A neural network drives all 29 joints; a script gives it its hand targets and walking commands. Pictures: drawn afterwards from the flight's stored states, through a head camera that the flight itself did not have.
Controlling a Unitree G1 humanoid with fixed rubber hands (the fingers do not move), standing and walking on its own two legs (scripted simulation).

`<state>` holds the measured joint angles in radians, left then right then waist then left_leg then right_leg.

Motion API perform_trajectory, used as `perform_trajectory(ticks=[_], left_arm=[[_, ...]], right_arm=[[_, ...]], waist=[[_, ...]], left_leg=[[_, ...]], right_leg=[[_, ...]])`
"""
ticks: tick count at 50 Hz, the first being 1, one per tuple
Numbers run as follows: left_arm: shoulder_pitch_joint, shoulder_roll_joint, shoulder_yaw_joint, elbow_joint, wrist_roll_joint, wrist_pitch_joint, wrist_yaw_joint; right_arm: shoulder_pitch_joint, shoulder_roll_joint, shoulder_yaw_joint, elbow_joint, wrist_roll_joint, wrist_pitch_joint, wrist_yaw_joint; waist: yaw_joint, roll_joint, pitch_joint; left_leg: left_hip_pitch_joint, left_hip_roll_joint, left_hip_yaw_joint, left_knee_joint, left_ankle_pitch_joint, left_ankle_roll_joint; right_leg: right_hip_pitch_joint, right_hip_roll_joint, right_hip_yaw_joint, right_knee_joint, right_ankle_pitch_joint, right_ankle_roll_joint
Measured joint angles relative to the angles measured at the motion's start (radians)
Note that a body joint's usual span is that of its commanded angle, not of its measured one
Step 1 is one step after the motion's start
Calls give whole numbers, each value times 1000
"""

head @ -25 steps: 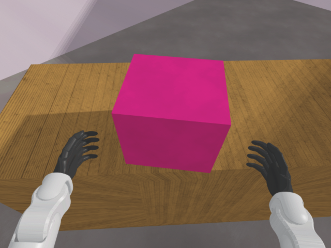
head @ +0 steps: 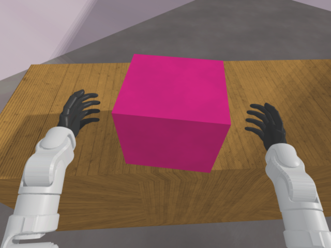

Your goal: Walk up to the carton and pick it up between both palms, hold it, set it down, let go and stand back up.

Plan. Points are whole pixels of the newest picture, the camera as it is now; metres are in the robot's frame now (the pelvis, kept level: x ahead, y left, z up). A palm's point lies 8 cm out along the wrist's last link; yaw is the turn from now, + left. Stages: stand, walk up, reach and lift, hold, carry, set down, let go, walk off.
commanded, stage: reach and lift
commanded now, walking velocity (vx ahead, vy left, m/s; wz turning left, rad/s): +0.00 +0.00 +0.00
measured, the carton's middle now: (172, 114) +0.46 +0.00 +0.03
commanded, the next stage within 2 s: none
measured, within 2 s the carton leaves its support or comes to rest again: neither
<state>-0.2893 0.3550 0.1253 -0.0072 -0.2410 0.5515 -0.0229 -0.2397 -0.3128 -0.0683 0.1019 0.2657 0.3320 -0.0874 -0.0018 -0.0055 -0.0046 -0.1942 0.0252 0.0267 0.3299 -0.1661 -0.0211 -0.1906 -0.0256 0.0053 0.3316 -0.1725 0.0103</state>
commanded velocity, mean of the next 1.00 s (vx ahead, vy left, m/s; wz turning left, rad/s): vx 0.00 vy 0.00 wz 0.00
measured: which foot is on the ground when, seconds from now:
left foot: down 0.00-1.00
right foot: down 0.00-1.00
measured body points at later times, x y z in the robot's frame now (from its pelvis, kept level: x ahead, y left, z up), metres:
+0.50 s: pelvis +0.00 +0.00 +0.00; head +0.02 +0.00 +0.45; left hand +0.42 +0.23 +0.17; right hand +0.42 -0.23 +0.15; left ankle +0.00 +0.13 -0.75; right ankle +0.00 -0.13 -0.75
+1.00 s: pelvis +0.01 +0.00 +0.00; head +0.01 +0.00 +0.45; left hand +0.45 +0.22 +0.18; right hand +0.45 -0.23 +0.16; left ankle +0.00 +0.13 -0.75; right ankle +0.00 -0.13 -0.75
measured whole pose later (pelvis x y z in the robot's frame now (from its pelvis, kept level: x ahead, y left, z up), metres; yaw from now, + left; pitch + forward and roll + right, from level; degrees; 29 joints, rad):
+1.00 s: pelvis +0.01 +0.00 +0.00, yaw +0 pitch +2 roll +0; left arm -1.02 0.39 -0.04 1.06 -0.24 0.26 -0.01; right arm -1.00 -0.35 -0.07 1.11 0.29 0.21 -0.08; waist 0.00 -0.01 -0.04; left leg -0.19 0.03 0.03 0.33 -0.17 -0.02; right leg -0.19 -0.03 0.01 0.33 -0.18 0.02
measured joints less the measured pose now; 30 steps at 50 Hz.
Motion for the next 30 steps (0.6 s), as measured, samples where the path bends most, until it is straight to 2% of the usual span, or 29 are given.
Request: perform_trajectory(ticks=[18,24,30], left_arm=[[-304,7,6,282,0,22,0],[-424,21,6,430,0,18,0],[-510,32,-28,561,0,-24,0]], right_arm=[[-313,-20,0,318,20,19,0],[-437,-34,0,459,22,18,0],[-532,-38,0,588,22,3,0]], waist=[[0,0,-2],[0,0,-5],[0,0,-9]], left_leg=[[0,0,0,0,0,0],[0,0,0,0,0,0],[0,0,0,0,0,0]], right_leg=[[0,0,0,0,0,4],[0,0,0,0,0,5],[0,0,0,0,0,5]])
